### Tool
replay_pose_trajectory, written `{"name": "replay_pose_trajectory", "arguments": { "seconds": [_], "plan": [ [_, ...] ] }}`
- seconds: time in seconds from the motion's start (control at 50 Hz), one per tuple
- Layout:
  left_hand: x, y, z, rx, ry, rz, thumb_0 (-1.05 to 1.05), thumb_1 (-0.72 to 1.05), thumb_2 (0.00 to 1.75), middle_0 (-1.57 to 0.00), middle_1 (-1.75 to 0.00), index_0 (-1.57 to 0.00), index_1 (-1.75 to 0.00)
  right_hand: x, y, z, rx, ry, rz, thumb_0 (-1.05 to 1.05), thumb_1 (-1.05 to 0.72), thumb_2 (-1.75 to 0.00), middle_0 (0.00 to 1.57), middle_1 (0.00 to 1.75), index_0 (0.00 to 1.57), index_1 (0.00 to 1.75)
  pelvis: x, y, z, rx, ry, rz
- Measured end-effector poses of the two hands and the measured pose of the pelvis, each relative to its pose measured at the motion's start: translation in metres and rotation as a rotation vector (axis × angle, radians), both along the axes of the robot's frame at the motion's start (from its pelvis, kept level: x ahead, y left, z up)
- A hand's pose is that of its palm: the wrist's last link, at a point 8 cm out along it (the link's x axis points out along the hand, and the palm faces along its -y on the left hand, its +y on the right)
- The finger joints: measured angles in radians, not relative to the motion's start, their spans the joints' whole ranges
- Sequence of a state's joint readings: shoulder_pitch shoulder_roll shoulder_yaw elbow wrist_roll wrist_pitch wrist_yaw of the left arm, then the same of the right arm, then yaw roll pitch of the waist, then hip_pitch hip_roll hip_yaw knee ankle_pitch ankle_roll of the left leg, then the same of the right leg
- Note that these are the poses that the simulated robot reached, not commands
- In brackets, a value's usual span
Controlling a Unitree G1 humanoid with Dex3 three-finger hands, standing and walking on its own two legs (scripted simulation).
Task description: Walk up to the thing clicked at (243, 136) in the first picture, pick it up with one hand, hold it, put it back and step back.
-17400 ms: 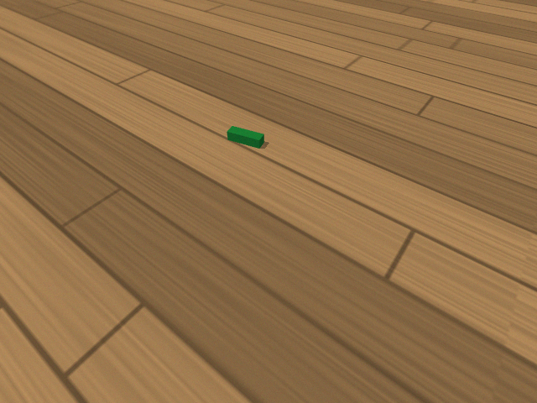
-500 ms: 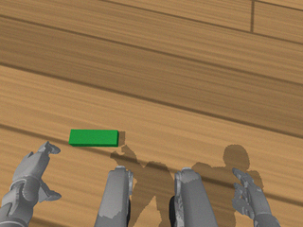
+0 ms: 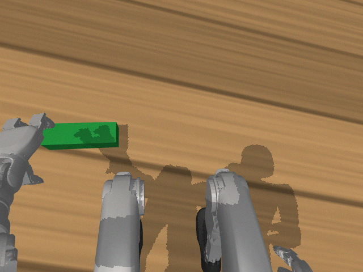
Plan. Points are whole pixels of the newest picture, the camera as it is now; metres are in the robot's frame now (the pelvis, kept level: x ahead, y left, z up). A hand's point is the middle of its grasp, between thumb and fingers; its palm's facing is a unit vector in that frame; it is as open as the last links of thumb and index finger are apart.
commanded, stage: rise first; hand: left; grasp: from above
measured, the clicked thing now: (82, 135) +0.48 +0.31 -0.35
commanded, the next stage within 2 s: approach in 0.94 s
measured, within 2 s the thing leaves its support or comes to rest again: neither
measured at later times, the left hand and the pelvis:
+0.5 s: hand (46, 145) +0.40 +0.35 -0.20, palm faces -0.45 -0.06 -0.89, open 14.1 cm; pelvis +0.00 +0.00 -0.05, yaw -1 degrees
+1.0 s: hand (55, 141) +0.42 +0.34 -0.23, palm faces -0.45 -0.07 -0.89, open 14.1 cm; pelvis +0.01 +0.00 -0.06, yaw -2 degrees
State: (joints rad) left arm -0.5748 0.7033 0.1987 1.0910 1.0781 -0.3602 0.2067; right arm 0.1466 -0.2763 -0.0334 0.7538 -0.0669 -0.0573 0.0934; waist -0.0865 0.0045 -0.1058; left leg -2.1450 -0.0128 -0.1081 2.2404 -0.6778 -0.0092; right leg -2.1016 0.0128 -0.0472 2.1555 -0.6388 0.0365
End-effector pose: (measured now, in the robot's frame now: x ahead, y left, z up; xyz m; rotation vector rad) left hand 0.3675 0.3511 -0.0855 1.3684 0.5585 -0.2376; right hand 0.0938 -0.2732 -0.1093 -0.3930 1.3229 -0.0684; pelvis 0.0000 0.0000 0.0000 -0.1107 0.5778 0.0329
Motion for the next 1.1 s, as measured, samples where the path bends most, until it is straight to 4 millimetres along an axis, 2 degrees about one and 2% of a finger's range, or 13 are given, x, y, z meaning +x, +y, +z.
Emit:
{"name": "replay_pose_trajectory", "arguments": {
  "seconds": [0.14,0.5,0.8,1.1],
  "plan": [
    [0.015,0.001,-0.021,0.042,-0.029,-0.06,0.0,-0.54,1.05,-0.07,-0.98,-0.06,-0.99,-0.009,-0.003,-0.008,-0.033,0.042,0.008,0.0,-0.9,-0.89,0.21,0.3,0.2,0.3,0.0,0.003,-0.018,-0.015,-0.006,0.0],
    [0.042,-0.001,-0.056,0.106,-0.045,-0.11,0.0,-0.52,1.01,-0.08,-0.99,-0.08,-0.99,-0.002,0.002,-0.035,-0.033,0.062,0.047,0.0,-0.9,-0.89,0.21,0.3,0.2,0.3,0.004,0.003,-0.047,-0.02,-0.008,-0.003],
    [0.058,-0.008,-0.075,0.098,-0.043,-0.099,0.0,-0.53,1.01,-0.07,-1.02,-0.08,-1.02,-0.013,0.0,-0.042,-0.036,0.118,0.045,0.0,-0.91,-0.9,0.21,0.3,0.2,0.3,0.009,0.002,-0.056,-0.025,0.0,-0.013],
    [0.061,-0.011,-0.085,0.088,-0.036,-0.105,0.0,-0.53,1.01,-0.07,-1.02,-0.08,-1.03,-0.013,0.0,-0.043,-0.038,0.125,0.056,0.0,-0.91,-0.9,0.21,0.3,0.2,0.3,0.01,0.003,-0.059,-0.032,-0.003,-0.016]
  ]
}}
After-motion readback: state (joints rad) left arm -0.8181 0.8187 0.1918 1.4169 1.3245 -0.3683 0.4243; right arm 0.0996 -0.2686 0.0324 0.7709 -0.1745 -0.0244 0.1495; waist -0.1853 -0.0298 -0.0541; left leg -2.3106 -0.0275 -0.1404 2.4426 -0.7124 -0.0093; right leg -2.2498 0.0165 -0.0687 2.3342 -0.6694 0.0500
